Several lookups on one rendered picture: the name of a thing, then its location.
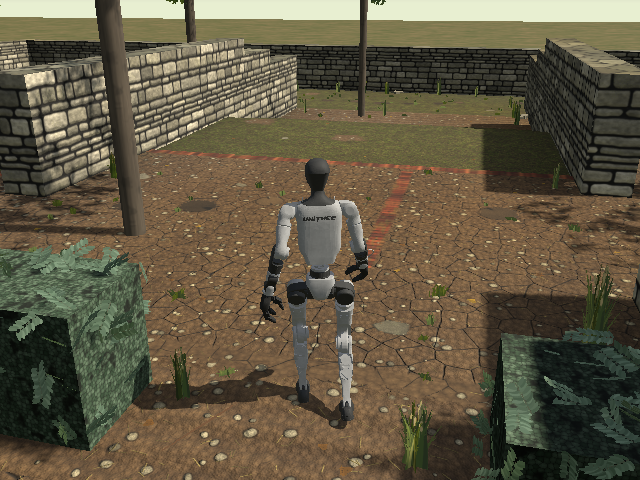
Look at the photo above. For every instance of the robot left upper arm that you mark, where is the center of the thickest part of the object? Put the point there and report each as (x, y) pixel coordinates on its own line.
(283, 228)

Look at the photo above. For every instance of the robot right upper arm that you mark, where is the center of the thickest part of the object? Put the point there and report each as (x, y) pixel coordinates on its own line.
(350, 211)

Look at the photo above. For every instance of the robot left shin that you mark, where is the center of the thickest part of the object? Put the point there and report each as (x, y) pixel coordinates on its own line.
(301, 359)

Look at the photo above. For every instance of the right robot forearm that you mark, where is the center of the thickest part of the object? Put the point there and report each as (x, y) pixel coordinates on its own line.
(362, 258)

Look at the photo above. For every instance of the left robot forearm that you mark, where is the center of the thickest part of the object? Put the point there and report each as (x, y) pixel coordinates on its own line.
(273, 274)

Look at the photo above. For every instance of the right robot hand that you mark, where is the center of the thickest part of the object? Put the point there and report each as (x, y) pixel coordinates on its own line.
(362, 275)

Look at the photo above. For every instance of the robot head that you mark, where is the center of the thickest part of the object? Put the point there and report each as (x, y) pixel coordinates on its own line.
(316, 172)

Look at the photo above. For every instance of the left robot hand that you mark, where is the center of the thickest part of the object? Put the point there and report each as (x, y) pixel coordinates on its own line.
(265, 306)

